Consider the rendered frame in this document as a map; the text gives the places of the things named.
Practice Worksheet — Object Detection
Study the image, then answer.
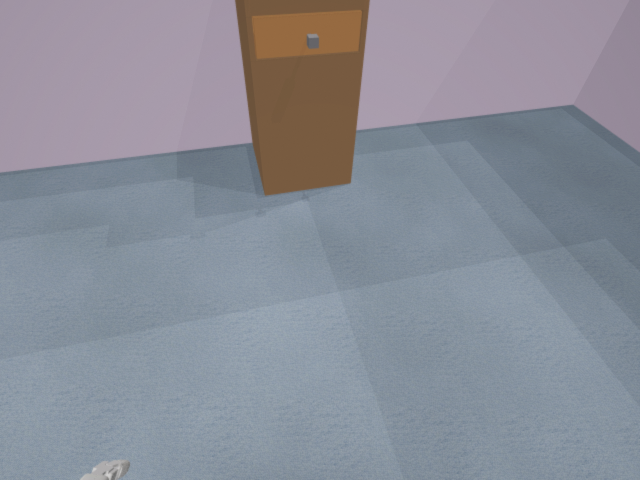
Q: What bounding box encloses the cabinet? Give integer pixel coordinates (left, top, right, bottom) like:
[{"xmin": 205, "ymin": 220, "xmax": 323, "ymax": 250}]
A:
[{"xmin": 235, "ymin": 0, "xmax": 370, "ymax": 196}]

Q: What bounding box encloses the left robot hand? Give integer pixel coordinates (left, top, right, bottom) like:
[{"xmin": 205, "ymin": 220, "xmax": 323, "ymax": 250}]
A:
[{"xmin": 80, "ymin": 459, "xmax": 130, "ymax": 480}]

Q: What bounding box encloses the handle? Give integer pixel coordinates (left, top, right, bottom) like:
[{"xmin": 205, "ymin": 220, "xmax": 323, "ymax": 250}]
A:
[{"xmin": 307, "ymin": 34, "xmax": 319, "ymax": 49}]

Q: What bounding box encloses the drawer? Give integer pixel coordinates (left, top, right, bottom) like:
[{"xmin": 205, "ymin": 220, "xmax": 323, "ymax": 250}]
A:
[{"xmin": 252, "ymin": 10, "xmax": 362, "ymax": 59}]

